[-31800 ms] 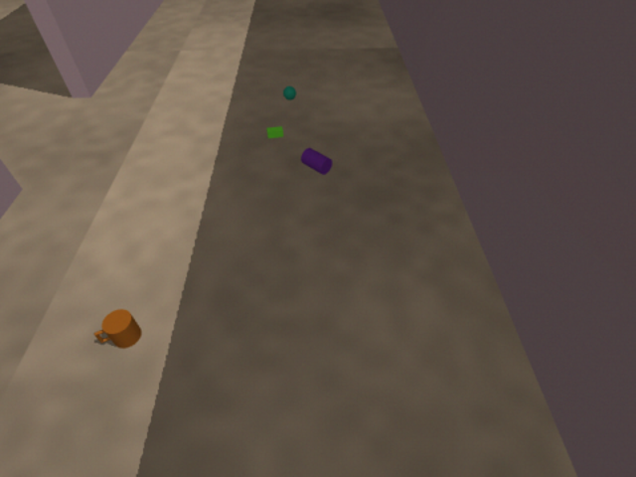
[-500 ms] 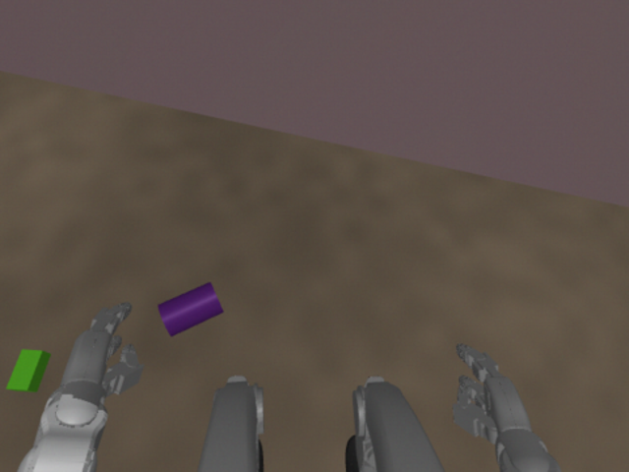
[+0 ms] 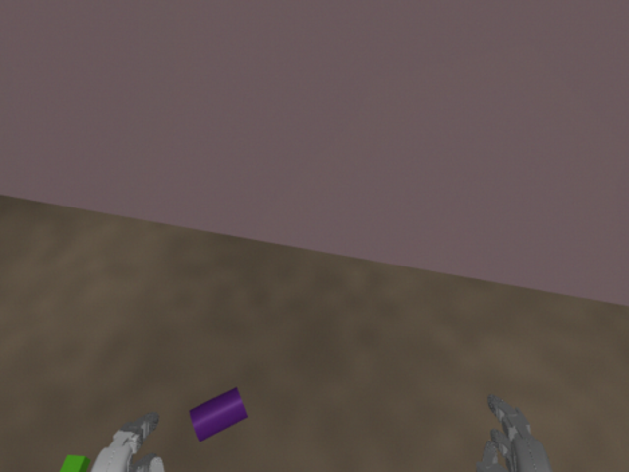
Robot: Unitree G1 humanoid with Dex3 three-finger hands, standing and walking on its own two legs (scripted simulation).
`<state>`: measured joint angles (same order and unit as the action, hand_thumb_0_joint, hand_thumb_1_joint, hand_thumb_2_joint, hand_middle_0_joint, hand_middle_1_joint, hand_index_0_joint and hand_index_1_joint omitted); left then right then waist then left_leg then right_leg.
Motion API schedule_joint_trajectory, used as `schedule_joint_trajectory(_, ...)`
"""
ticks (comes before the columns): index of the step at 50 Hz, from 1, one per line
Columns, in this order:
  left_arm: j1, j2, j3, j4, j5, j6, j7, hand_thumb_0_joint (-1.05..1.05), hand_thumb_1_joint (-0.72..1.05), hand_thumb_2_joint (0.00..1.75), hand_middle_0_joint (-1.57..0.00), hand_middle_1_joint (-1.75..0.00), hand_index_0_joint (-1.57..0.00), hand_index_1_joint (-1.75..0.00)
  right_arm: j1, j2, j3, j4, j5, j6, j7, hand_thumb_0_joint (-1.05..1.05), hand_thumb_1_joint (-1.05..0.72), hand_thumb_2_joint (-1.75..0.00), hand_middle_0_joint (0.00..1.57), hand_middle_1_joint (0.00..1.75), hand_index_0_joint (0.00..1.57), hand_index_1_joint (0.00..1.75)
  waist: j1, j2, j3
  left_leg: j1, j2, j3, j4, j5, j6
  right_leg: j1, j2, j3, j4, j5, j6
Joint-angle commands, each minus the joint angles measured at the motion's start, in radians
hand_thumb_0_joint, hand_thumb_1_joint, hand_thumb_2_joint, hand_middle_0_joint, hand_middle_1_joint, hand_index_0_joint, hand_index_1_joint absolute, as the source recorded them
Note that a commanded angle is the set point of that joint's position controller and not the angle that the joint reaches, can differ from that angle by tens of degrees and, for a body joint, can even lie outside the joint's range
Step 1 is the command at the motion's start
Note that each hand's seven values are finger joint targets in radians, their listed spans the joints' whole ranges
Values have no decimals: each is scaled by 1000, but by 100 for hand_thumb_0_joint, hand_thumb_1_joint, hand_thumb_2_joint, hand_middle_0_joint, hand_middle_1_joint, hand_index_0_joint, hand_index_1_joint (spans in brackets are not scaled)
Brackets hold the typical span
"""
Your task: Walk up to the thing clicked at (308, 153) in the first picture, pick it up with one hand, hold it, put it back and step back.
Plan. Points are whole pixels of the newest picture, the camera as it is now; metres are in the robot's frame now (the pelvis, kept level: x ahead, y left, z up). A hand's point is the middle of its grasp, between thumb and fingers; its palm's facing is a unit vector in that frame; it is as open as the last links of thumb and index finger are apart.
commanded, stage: home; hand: left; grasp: from above
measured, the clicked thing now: (218, 413) +0.46 +0.25 -0.67
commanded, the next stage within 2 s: stand in 1.96 s
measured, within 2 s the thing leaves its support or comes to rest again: neither
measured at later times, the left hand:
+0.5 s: hand out of the picture +0.15 +0.18 -0.05, palm faces +0.06 -0.98 -0.20, open 7.5 cm
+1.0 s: hand out of the picture +0.16 +0.18 -0.04, palm faces +0.06 -0.98 -0.20, open 7.4 cm
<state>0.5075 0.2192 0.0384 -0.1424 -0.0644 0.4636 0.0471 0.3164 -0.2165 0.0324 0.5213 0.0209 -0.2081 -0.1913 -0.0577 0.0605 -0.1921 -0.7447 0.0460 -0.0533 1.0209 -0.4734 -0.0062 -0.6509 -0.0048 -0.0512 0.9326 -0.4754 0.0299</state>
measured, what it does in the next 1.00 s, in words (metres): stands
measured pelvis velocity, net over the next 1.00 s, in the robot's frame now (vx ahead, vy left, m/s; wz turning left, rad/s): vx -0.01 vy -0.01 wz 0.01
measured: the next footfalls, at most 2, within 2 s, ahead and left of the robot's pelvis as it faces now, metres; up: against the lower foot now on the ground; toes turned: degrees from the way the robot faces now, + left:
none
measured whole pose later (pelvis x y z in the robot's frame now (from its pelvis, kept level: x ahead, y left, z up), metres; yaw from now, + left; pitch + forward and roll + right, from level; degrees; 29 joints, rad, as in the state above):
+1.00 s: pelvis -0.01 -0.01 +0.00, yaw +0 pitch +9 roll -3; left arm 0.49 0.22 0.03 -0.12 -0.05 0.46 0.02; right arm 0.29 -0.22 0.03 0.55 0.01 -0.26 -0.19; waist -0.04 0.05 -0.16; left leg -0.70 0.04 -0.05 1.01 -0.46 -0.01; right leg -0.62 -0.01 -0.05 0.94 -0.48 0.02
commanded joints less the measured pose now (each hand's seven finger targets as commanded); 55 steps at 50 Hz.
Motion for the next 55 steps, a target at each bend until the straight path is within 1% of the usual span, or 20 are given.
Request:
schedule_joint_trajectory(1, -31, 93, 47, -185, 15, -42, -12, 0, 90, 90, -20, -30, -20, -30, -80, -116, -48, -150, -13, -70, -12, 0, -90, -90, 20, 30, 20, 30, -3, -8, -24, 158, -36, 6, -188, 190, 19, 17, 39, -29, -153, 171, -31)
schedule_joint_trajectory(3, -51, 98, 50, -173, 19, -43, -18, 0, 90, 90, -20, -30, -20, -30, -83, -119, -49, -147, -16, -79, -13, 0, -90, -90, 20, 30, 20, 30, -7, -22, -13, 164, -37, 12, -184, 190, 22, 14, 35, -27, -160, 171, -27)
schedule_joint_trajectory(5, -47, 94, 54, -161, 19, -48, -23, 0, 89, 90, -20, -30, -20, -30, -88, -120, -49, -144, -19, -87, -12, 0, -90, -90, 20, 30, 20, 30, 5, -35, -5, 155, -40, 12, -181, 180, 22, 21, 32, -27, -160, 161, -25)
schedule_joint_trajectory(9, -58, 102, 52, -175, 24, -52, -27, 0, 90, 90, -20, -30, -20, -30, -103, -124, -48, -145, -19, -96, -9, 0, -90, -90, 20, 30, 20, 30, 8, -9, -10, 168, -42, 9, -197, 152, 19, 22, 31, -25, -160, 141, -26)
schedule_joint_trajectory(12, -59, 108, 54, -189, 28, -52, -25, 0, 89, 90, -20, -30, -20, -30, -105, -122, -48, -141, -19, -99, -8, 0, -90, -90, 20, 30, 20, 30, 16, 17, -31, 188, -39, 5, -201, 175, 15, 32, 31, -27, -151, 156, -31)
schedule_joint_trajectory(23, -46, 109, 58, -174, 21, -56, -23, 0, 89, 89, -20, -30, -20, -30, -107, -124, -47, -140, -19, -101, -9, 0, -90, -90, 20, 30, 20, 30, 16, -4, -27, 169, -41, 9, -192, 148, 19, 27, 30, -20, -160, 136, -27)
schedule_joint_trajectory(29, -37, 108, 57, -174, 20, -56, -19, 0, 90, 90, -20, -30, -20, -30, -104, -121, -49, -138, -17, -102, -13, 0, -90, -90, 20, 30, 20, 30, 19, -15, -43, 167, -41, 12, -182, 177, 19, 35, 30, -18, -160, 161, -26)
schedule_joint_trajectory(34, -45, 108, 54, -176, 20, -54, -22, 0, 90, 90, -20, -30, -20, -30, -101, -121, -49, -136, -16, -104, -14, 0, -90, -90, 20, 30, 20, 30, 20, -6, -23, 157, -41, 11, -195, 126, 19, 22, 29, -16, -166, 116, -27)
schedule_joint_trajectory(36, -32, 111, 58, -176, 20, -51, -20, 0, 90, 90, -20, -30, -20, -30, -101, -121, -49, -137, -14, -103, -15, 0, -90, -90, 20, 30, 20, 30, 26, -17, -33, 163, -40, 14, -190, 151, 19, 32, 29, -16, -164, 134, -28)
schedule_joint_trajectory(37, -37, 102, 50, -169, 19, -51, -22, 0, 90, 90, -20, -30, -20, -30, -97, -124, -51, -134, -15, -103, -14, 0, -90, -90, 20, 30, 20, 30, 15, -24, -35, 170, -36, 9, -192, 157, 19, 31, 32, -18, -156, 139, -27)
schedule_joint_trajectory(38, -34, 105, 50, -176, 20, -50, -22, 0, 90, 90, -20, -30, -20, -30, -98, -121, -50, -133, -15, -104, -14, 0, -90, -90, 20, 30, 20, 30, 21, -3, -34, 165, -40, 13, -188, 166, 18, 29, 31, -17, -158, 150, -28)
schedule_joint_trajectory(39, -40, 103, 53, -171, 19, -50, -21, 0, 90, 90, -20, -30, -20, -30, -94, -124, -51, -132, -16, -104, -14, 0, -90, -90, 20, 30, 20, 30, 11, -8, -36, 174, -37, 9, -191, 166, 17, 29, 32, -17, -153, 150, -29)
schedule_joint_trajectory(40, -39, 109, 57, -178, 20, -49, -21, 0, 90, 90, -20, -30, -20, -30, -95, -122, -51, -131, -15, -104, -15, 0, -90, -90, 20, 30, 20, 30, 22, -3, -33, 175, -35, 9, -195, 170, 16, 29, 33, -20, -151, 149, -30)
schedule_joint_trajectory(41, -44, 104, 46, -166, 21, -50, -22, 0, 90, 90, -20, -30, -20, -30, -96, -123, -50, -130, -15, -103, -14, 0, -90, -90, 20, 30, 20, 30, 17, -6, -21, 168, -36, 7, -194, 162, 17, 25, 32, -19, -152, 145, -28)
schedule_joint_trajectory(49, -29, 99, 48, -152, 22, -49, -24, 0, 90, 90, -20, -30, -20, -30, -102, -122, -49, -132, -16, -104, -13, 0, -90, -90, 20, 30, 20, 30, 20, -1, -6, 162, -36, 10, -199, 146, 16, 19, 33, -19, -154, 129, -29)
schedule_joint_trajectory(50, -73, 125, 64, -208, 22, -56, -21, 0, 90, 90, -20, -30, -20, -30, -98, -121, -50, -131, -17, -103, -14, 0, -90, -90, 20, 30, 20, 30, 22, 3, -26, 168, -37, 14, -195, 144, 15, 20, 32, -17, -158, 123, -29)
schedule_joint_trajectory(51, -40, 100, 43, -159, 22, -51, -24, 0, 90, 90, -20, -30, -20, -30, -100, -121, -49, -130, -17, -103, -14, 0, -90, -90, 20, 30, 20, 30, 12, -14, -21, 171, -38, 14, -188, 158, 18, 24, 30, -16, -161, 141, -26)
schedule_joint_trajectory(52, -32, 94, 42, -164, 18, -50, -24, 0, 90, 90, -20, -30, -20, -30, -97, -122, -49, -134, -16, -105, -13, 0, -90, -90, 20, 30, 20, 30, 13, -30, -32, 170, -36, 9, -190, 168, 19, 31, 33, -18, -154, 150, -28)
schedule_joint_trajectory(53, -48, 115, 60, -188, 18, -52, -23, 0, 90, 90, -20, -30, -20, -30, -98, -122, -50, -130, -17, -104, -13, 0, -90, -90, 20, 30, 20, 30, 22, -8, -32, 170, -38, 14, -183, 175, 18, 33, 29, -17, -155, 157, -27)
schedule_joint_trajectory(55, -20, 94, 43, -144, 22, -46, -23, 0, 90, 90, -20, -30, -20, -30, -97, -121, -50, -130, -16, -102, -14, 0, -90, -90, 20, 30, 20, 30, 15, -31, -27, 175, -36, 16, -181, 193, 18, 32, 31, -17, -151, 171, -26)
